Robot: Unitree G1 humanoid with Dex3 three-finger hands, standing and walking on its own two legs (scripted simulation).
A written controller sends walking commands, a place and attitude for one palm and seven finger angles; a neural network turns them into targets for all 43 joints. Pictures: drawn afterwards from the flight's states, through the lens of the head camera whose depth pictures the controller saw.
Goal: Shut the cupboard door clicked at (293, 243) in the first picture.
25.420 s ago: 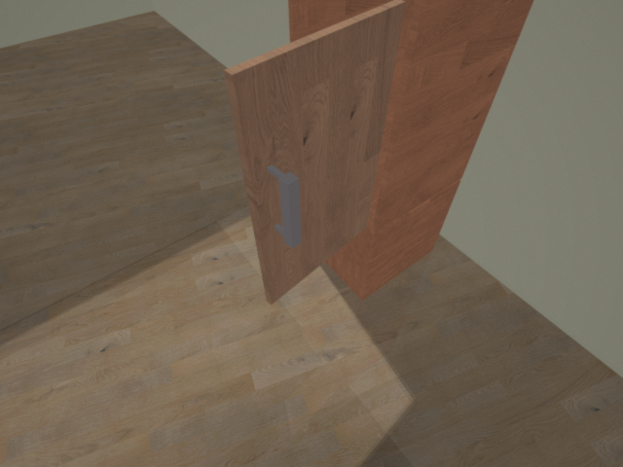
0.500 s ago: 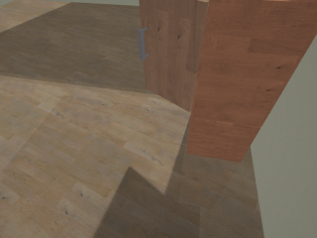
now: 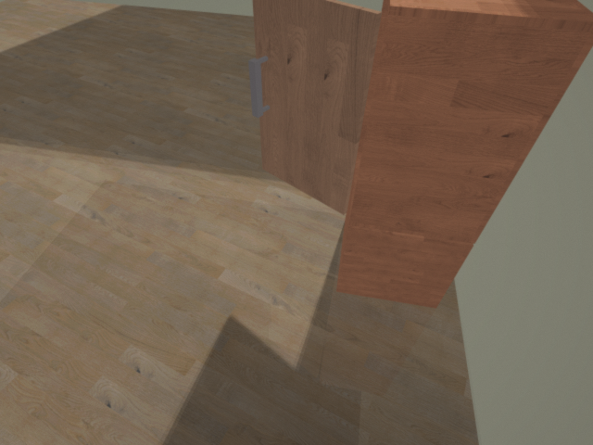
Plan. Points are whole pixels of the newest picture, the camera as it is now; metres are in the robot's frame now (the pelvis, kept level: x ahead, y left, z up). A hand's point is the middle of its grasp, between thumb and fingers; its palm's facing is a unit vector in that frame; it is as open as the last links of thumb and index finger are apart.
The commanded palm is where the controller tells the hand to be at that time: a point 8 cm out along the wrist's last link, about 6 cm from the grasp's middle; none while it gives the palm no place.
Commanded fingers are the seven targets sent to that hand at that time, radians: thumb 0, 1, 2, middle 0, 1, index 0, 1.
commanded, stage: look to check the result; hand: left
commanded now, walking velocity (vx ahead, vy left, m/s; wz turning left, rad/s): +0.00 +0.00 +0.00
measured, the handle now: (261, 87) +1.04 +0.16 -0.01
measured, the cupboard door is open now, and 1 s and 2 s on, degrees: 61 61 61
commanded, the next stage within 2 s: walk to a spot facing it in 0.50 s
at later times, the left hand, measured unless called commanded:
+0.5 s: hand out of the picture +0.05 +0.23 -0.16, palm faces +0.02 -0.95 -0.30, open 7.4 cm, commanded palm none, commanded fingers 0.00 0.90 0.90 -0.20 -0.30 -0.20 -0.30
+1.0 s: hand out of the picture +0.03 +0.22 -0.19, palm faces +0.19 -0.96 -0.22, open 7.4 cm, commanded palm none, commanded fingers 0.00 0.90 0.90 -0.20 -0.30 -0.20 -0.30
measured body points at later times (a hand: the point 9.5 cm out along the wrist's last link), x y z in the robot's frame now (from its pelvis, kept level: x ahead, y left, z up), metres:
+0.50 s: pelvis +0.01 +0.00 +0.00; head +0.01 +0.00 +0.45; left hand +0.05 +0.28 -0.14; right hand +0.04 -0.28 -0.14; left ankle -0.02 +0.11 -0.74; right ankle +0.04 -0.13 -0.74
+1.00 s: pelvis +0.00 +0.01 -0.02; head +0.02 +0.04 +0.43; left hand +0.03 +0.27 -0.17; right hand +0.07 -0.23 -0.16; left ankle -0.02 +0.10 -0.74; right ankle +0.04 -0.12 -0.74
